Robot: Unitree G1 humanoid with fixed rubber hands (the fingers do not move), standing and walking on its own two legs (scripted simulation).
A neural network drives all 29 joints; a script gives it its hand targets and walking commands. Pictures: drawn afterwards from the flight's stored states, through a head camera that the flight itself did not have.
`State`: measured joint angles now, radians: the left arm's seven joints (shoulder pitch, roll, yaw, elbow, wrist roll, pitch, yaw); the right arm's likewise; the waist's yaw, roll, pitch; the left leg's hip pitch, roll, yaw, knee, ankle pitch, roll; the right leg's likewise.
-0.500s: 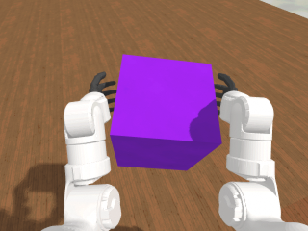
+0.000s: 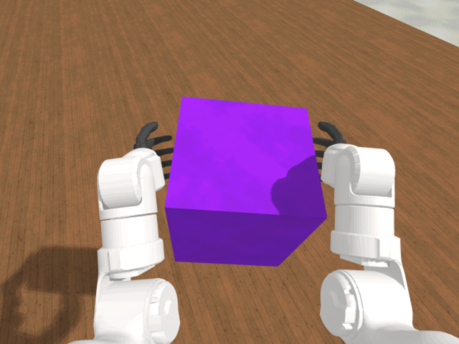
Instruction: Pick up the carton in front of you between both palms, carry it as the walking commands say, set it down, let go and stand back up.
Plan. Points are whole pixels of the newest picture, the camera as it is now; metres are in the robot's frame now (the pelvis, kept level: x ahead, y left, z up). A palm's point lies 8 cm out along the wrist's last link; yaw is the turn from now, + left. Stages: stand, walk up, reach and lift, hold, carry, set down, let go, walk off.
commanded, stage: carry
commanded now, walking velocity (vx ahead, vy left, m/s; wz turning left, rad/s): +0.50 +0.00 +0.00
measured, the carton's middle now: (235, 191) +0.38 +0.00 +0.07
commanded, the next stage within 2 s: none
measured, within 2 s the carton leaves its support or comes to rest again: neither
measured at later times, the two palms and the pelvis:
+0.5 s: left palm (167, 104) +0.62 +0.14 +0.10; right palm (292, 103) +0.62 -0.16 +0.09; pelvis +0.33 -0.02 +0.01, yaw +3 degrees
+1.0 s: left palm (156, 50) +0.91 +0.20 +0.10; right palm (252, 48) +0.91 -0.09 +0.10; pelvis +0.65 +0.06 +0.01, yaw -1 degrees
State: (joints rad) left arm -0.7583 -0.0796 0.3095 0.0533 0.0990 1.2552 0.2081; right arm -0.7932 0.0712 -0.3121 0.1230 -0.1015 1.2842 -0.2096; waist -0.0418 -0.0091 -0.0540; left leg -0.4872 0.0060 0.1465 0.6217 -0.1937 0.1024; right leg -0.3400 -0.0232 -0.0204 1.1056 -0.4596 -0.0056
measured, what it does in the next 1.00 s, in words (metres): walks ahead: right foot, then left foot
